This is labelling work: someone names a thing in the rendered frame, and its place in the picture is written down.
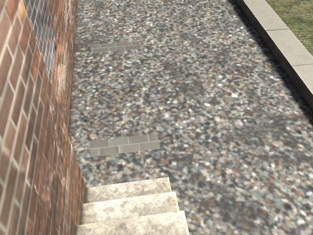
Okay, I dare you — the stairs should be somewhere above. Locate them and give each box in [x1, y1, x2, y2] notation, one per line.
[74, 177, 190, 235]

